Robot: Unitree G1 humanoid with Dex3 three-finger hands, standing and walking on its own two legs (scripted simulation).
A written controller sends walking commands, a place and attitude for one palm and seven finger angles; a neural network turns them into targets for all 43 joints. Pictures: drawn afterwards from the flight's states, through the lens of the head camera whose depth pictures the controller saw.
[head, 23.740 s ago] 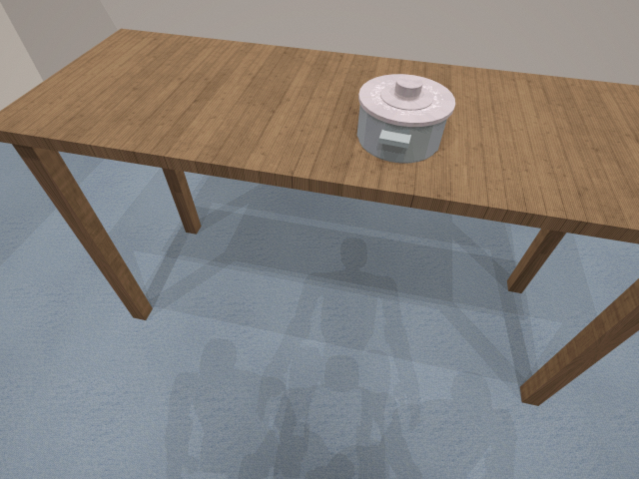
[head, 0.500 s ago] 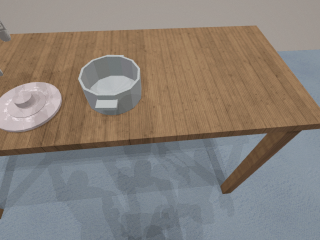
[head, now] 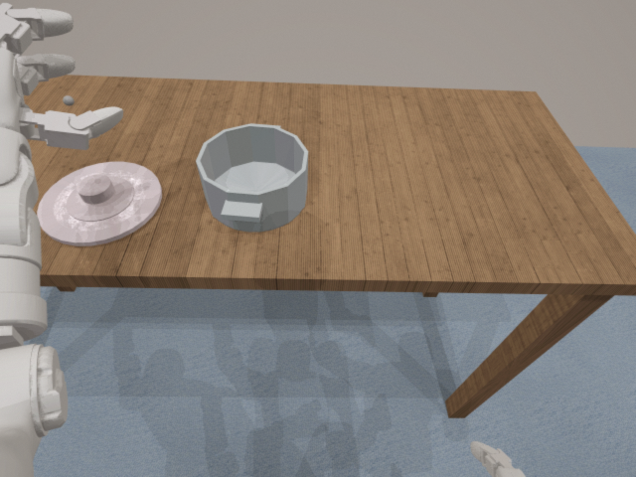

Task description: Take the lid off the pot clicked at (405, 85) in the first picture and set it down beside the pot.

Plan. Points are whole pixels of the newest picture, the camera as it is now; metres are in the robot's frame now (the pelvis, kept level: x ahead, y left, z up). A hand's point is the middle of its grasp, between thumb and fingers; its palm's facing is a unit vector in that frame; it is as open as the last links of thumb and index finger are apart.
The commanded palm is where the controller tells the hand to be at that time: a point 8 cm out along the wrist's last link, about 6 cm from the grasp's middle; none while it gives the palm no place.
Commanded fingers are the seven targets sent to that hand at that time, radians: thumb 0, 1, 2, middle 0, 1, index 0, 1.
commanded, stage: draw the hand back to the body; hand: left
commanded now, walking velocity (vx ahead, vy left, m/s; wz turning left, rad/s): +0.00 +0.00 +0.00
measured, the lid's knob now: (96, 189) +0.49 +0.36 +0.06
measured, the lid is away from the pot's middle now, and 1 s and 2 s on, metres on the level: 0.24 0.24 0.24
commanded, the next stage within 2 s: step back with the hand held close in 1.54 s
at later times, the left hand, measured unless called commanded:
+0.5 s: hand (44, 149) +0.33 +0.26 +0.26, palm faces +0.52 -0.83 -0.19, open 8.9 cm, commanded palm +0.28 +0.29 +0.26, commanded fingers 0.00 0.71 0.87 -0.24 -0.40 -0.24 -0.40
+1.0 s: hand (24, 244) +0.24 +0.23 +0.25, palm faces +0.50 -0.84 -0.20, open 7.5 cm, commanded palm +0.18 +0.27 +0.25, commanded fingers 0.00 0.90 0.90 -0.20 -0.30 -0.20 -0.30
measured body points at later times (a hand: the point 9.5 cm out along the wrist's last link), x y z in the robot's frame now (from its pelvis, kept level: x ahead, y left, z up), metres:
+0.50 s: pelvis +0.00 -0.03 +0.00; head +0.00 -0.05 +0.45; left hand +0.30 +0.30 +0.27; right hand +0.18 -0.27 -0.09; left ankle -0.03 +0.09 -0.74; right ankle -0.01 -0.12 -0.74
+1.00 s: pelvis -0.02 -0.03 +0.00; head -0.04 -0.06 +0.45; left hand +0.20 +0.28 +0.26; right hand +0.17 -0.25 -0.09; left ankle -0.03 +0.09 -0.74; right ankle -0.01 -0.12 -0.74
